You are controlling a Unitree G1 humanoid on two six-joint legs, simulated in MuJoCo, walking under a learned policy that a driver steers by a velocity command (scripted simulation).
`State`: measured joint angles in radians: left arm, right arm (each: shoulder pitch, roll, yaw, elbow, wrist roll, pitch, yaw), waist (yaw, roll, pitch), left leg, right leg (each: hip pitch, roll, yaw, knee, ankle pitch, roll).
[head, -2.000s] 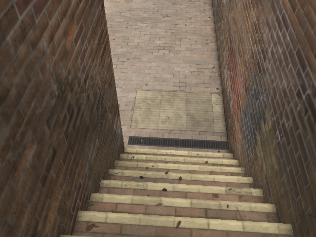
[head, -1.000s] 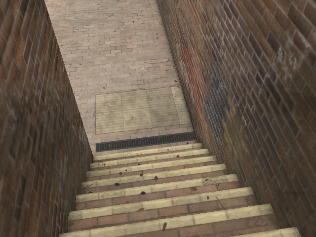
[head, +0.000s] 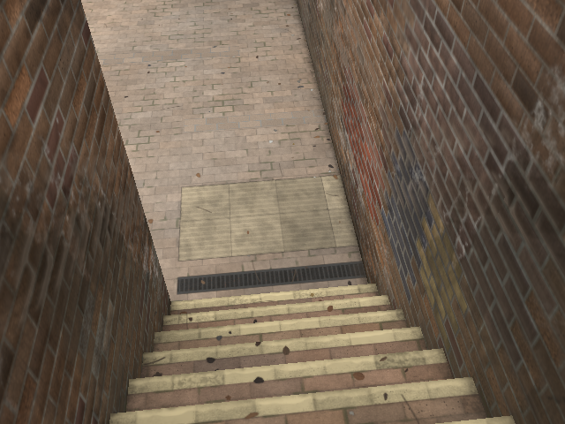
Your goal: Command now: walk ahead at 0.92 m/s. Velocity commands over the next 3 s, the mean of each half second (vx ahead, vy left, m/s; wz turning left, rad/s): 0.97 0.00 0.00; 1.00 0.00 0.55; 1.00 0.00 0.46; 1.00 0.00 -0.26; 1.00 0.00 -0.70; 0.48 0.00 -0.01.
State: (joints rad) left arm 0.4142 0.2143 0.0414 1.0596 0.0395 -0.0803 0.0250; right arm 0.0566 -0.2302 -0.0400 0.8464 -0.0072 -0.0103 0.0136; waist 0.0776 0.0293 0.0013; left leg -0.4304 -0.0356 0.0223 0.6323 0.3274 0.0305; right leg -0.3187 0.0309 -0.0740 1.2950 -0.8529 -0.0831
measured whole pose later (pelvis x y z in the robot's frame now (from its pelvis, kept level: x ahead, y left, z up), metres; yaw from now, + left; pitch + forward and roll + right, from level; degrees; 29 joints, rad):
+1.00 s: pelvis +0.53 +0.01 -0.51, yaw +19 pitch -1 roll -3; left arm 0.30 0.22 0.04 0.93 0.08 -0.04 0.04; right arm 0.27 -0.24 -0.06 0.89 0.01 -0.02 0.02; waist -0.04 0.02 0.01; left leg -0.35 -0.05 -0.02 0.72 -0.38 0.11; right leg -0.60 -0.09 -0.10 2.03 -0.70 -0.08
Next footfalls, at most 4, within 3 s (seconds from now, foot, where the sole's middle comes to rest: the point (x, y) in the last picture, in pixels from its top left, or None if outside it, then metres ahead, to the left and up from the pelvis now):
0.04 left None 0.10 0.07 -0.85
0.52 right None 0.37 -0.12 -1.06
0.94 left None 0.57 0.08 -1.26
1.34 right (324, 419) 0.83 -0.03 -1.47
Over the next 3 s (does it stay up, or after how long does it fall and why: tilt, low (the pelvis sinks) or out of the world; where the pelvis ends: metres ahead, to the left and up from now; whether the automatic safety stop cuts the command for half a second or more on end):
stays up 1.69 0.31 -1.56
